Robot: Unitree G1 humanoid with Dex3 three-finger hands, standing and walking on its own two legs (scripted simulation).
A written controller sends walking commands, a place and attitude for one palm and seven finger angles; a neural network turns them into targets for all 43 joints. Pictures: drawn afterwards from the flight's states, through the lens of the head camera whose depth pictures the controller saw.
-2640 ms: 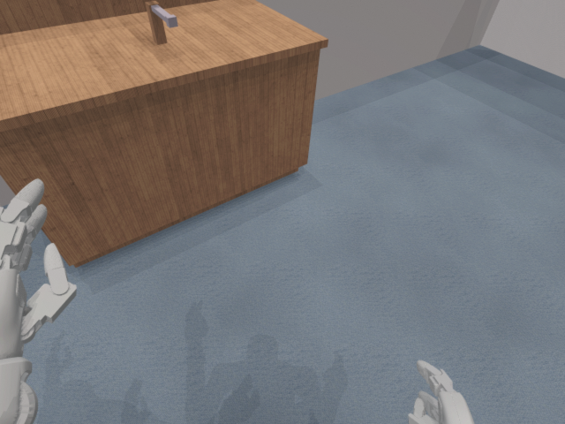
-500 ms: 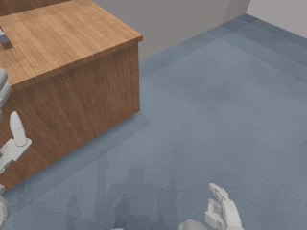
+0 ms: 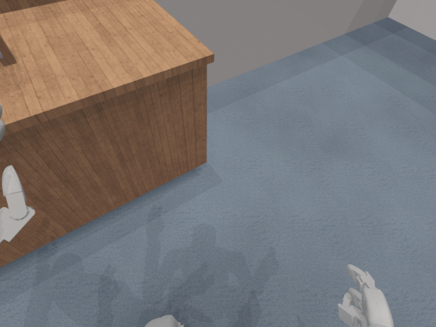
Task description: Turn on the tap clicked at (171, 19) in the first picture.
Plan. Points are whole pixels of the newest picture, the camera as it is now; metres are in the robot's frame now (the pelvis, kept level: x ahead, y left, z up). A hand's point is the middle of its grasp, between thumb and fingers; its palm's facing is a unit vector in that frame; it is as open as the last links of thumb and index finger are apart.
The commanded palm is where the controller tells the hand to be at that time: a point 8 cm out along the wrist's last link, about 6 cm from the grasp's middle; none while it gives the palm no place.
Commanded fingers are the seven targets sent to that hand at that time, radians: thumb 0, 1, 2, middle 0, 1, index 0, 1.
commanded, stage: turn to face it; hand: left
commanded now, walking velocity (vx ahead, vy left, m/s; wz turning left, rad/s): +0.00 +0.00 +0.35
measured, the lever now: out of the picture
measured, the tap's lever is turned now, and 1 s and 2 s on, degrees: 0 0 0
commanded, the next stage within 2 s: take the last steps up to it in 0.26 s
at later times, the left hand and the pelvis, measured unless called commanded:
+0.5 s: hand (11, 271) +0.16 +0.22 +0.19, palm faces +0.58 -0.72 -0.38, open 7.5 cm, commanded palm +0.10 +0.25 +0.19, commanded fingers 0.00 0.90 0.90 -0.20 -0.30 -0.20 -0.30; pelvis -0.01 -0.05 +0.00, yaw +10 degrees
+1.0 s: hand out of the picture +0.14 +0.25 +0.19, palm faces +0.62 -0.66 -0.42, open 7.5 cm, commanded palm +0.08 +0.28 +0.19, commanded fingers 0.00 0.90 0.90 -0.20 -0.30 -0.20 -0.30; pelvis +0.00 -0.03 +0.00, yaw +14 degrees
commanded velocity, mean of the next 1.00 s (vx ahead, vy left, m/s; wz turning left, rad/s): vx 0.20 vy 0.06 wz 0.15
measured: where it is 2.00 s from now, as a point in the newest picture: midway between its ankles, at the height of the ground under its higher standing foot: outside the picture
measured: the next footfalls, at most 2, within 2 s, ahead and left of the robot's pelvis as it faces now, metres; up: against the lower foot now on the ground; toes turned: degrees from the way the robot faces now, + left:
left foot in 0.02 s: +0.09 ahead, +0.12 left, +0.00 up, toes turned +9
right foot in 0.36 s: +0.06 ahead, -0.15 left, +0.00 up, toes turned +3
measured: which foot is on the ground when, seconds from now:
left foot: up 0.00-0.00, down 0.02-0.36, up 0.38-0.70, down 0.72-1.00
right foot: down 0.00-0.02, up 0.04-0.34, down 0.36-0.72, up 0.74-1.00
